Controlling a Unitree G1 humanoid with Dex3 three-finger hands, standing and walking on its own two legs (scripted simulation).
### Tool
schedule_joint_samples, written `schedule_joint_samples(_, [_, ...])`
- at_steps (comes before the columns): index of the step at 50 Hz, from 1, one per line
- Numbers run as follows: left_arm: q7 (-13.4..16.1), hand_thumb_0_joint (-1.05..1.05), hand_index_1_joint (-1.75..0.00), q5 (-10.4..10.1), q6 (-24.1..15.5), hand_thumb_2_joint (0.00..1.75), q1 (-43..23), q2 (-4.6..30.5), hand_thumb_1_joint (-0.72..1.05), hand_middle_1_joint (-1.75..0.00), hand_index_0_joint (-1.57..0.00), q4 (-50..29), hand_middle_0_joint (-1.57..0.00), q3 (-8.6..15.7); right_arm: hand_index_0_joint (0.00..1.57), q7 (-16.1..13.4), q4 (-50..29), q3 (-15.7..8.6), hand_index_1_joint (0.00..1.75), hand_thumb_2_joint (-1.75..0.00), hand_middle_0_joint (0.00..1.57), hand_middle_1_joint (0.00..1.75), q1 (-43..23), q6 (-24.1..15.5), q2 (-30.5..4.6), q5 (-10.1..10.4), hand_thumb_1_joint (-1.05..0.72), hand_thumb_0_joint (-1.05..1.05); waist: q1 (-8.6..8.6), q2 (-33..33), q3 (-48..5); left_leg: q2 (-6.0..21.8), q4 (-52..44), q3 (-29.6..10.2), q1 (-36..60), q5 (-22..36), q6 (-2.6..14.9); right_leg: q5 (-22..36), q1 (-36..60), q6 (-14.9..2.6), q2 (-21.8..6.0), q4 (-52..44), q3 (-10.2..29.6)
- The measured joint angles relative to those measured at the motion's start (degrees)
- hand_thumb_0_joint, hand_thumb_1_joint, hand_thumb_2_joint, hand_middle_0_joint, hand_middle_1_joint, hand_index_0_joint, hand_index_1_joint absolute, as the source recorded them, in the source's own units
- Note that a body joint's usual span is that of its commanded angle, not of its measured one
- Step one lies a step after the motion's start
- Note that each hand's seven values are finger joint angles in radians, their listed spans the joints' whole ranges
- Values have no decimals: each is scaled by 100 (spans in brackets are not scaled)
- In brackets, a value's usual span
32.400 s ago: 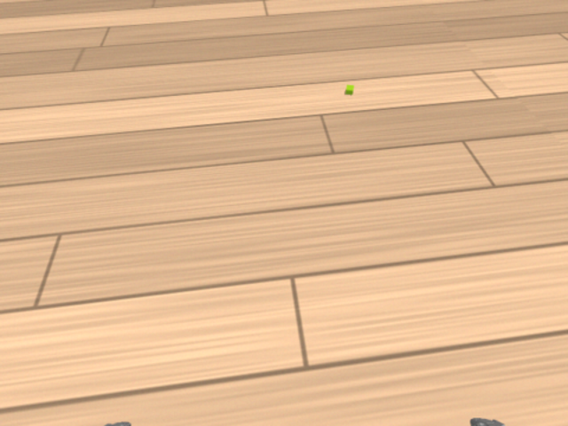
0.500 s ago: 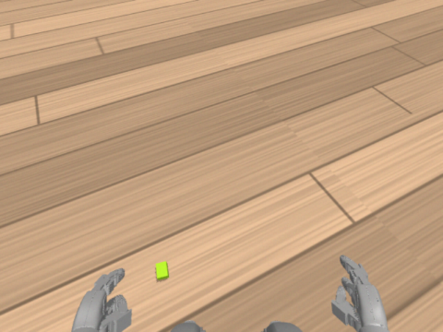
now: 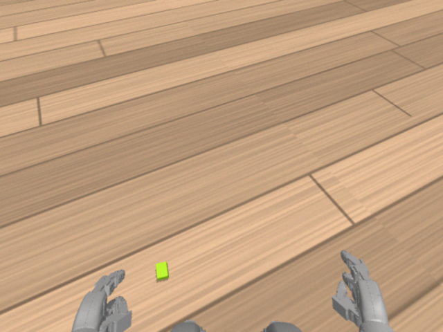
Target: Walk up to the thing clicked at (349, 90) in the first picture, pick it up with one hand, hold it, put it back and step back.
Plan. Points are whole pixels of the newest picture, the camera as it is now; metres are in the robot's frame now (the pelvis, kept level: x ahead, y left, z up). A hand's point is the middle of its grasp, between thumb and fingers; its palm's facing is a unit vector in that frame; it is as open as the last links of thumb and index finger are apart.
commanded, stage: home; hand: left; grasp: from above
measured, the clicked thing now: (162, 270) +0.45 +0.27 -0.70
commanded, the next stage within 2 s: stand in 0.86 s
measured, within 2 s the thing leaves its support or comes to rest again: neither
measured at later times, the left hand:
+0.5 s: hand (128, 313) +0.17 +0.18 -0.05, palm faces +0.04 -0.98 -0.20, open 7.4 cm
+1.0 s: hand (128, 309) +0.18 +0.19 -0.06, palm faces +0.02 -0.97 -0.25, open 7.4 cm
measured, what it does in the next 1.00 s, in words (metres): stands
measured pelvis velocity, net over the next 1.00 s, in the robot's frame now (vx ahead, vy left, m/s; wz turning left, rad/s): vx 0.01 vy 0.00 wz -0.01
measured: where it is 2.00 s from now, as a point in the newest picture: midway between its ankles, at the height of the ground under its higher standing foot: outside the picture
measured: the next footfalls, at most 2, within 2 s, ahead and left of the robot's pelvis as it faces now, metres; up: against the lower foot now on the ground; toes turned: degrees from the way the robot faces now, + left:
none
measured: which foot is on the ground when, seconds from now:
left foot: down 0.00-1.00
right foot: down 0.00-1.00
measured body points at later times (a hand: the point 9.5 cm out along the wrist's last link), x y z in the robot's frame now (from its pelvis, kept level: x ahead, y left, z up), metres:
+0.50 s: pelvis +0.00 +0.00 +0.00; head +0.03 +0.00 +0.45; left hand +0.16 +0.23 -0.03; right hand +0.16 -0.24 -0.06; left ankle +0.01 +0.12 -0.68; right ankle +0.00 -0.13 -0.68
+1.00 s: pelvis +0.01 +0.00 +0.00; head +0.04 +0.01 +0.45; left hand +0.17 +0.24 -0.04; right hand +0.17 -0.24 -0.07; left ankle +0.01 +0.12 -0.68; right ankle +0.00 -0.13 -0.68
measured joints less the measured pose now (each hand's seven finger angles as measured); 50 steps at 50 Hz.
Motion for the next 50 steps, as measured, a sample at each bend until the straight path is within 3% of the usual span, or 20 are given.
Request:
schedule_joint_samples(48, [25, 1, -30, -43, -15, 89, 48, 43, 91, -30, -20, -99, -20, 0, 20, 24, -12, -29, 30, -90, 20, 30, 36, 81, -4, 14, -90, 2, -19, 2, -25, -2, 51, 18, -28, -120, 24, -97, -22, 27, 0, 21, 23])
schedule_joint_samples(50, [76, 1, -30, 227, -716, 89, -406, 121, 91, -30, -21, 698, -20, -125, 20, 185, 335, -113, 30, -90, 20, 30, -180, 244, -36, -310, -91, 2, 119, -100, 356, -35, -96, 100, 323, -56, 49, -69, 267, 17, -36, -33, 99])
